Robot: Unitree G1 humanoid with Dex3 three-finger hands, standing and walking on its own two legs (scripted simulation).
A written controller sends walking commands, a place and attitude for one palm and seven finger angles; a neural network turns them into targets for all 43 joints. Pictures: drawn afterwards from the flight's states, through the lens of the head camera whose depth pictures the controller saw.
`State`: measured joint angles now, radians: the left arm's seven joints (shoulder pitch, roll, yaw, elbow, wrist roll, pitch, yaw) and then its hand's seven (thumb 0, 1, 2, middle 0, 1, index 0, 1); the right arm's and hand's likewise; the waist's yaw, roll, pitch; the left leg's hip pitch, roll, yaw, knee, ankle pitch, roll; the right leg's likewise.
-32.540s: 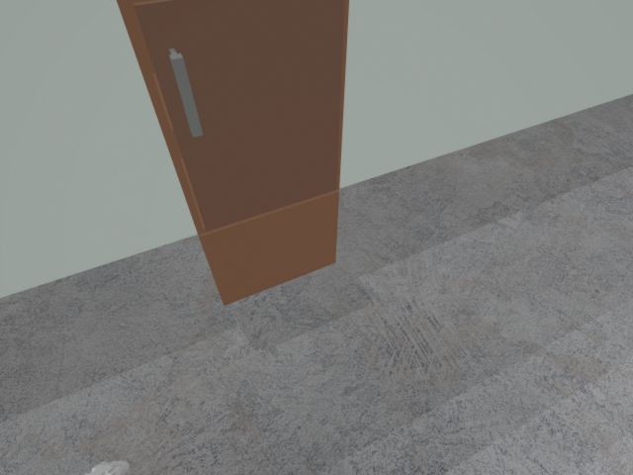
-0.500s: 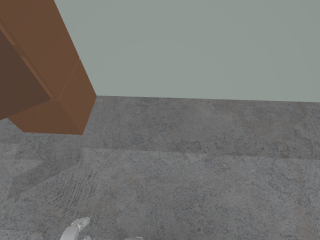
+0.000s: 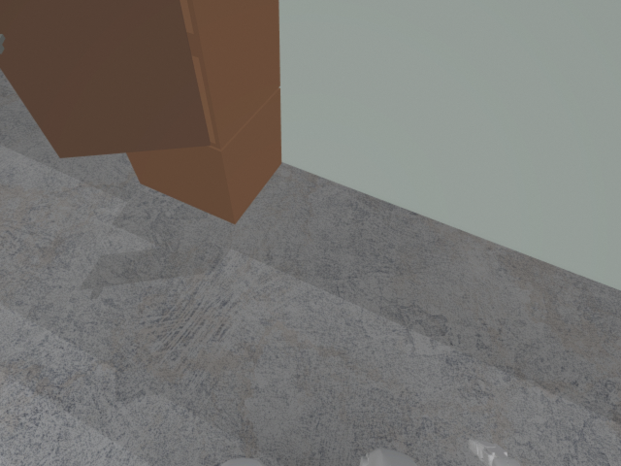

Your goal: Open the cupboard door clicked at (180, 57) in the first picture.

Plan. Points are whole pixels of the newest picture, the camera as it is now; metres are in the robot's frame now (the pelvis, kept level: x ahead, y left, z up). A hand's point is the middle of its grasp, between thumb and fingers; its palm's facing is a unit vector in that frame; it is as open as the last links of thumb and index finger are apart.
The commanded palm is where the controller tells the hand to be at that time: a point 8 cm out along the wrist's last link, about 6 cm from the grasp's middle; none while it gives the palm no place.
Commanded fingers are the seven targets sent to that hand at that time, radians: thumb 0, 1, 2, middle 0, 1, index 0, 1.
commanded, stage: turn to face it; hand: left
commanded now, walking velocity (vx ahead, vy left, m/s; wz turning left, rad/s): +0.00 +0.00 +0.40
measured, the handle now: out of the picture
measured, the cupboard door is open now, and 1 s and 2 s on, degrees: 36 36 36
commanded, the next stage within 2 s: take the last steps up to it in 0.38 s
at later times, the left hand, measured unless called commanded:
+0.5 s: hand out of the picture +0.05 +0.14 -0.15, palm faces +0.20 -0.95 -0.25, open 7.3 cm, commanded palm none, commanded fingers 0.00 0.90 0.90 -0.20 -0.30 -0.20 -0.30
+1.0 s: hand out of the picture +0.09 +0.24 -0.15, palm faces +0.34 -0.92 -0.18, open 7.4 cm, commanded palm none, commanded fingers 0.00 0.90 0.90 -0.20 -0.30 -0.20 -0.30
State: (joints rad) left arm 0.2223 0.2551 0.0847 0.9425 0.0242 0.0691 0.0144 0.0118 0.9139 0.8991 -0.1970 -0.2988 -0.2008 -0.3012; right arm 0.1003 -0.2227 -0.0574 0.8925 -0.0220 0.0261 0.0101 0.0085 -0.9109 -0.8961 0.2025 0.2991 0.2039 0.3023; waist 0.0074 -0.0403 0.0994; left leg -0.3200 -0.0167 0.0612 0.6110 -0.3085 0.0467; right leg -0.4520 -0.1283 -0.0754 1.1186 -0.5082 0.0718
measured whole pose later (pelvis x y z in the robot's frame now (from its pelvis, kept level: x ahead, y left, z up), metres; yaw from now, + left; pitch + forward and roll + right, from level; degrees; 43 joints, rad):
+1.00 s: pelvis +0.09 +0.04 +0.02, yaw +18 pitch +0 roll +0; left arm 0.19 0.18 0.06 1.01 0.03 0.01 -0.02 0.01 0.91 0.90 -0.19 -0.30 -0.20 -0.30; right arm 0.36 -0.14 -0.02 1.06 -0.02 -0.04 -0.01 0.01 -0.91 -0.90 0.20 0.30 0.20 0.30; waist 0.00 -0.01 0.04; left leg -0.03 -0.07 0.06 0.30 -0.27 0.09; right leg -0.56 -0.12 -0.08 0.99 -0.28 0.03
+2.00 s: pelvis +0.39 +0.25 +0.01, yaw +21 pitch +0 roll +2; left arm 0.19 0.17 0.06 1.02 0.03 -0.01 0.01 0.02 0.95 0.90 -0.20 -0.30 -0.20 -0.30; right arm 0.26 -0.19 -0.04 1.03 -0.03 -0.03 -0.02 -0.01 -0.95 -0.90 0.20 0.30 0.21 0.30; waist 0.01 -0.01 0.06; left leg -0.15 -0.04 0.19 0.41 -0.26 0.07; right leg -0.46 -0.09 -0.12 0.81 -0.33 -0.01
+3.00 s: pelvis +0.40 +0.24 +0.01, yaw +21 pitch -2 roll +0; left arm 0.26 0.14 0.01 1.14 0.01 0.01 0.02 0.02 0.94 0.90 -0.20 -0.30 -0.20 -0.30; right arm 0.26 -0.15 -0.03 1.16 -0.01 0.02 -0.03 0.01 -0.91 -0.90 0.20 0.30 0.20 0.30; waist -0.02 0.00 0.05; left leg -0.21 0.06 0.03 0.46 -0.21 -0.05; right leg -0.09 0.01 -0.07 0.44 -0.32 -0.03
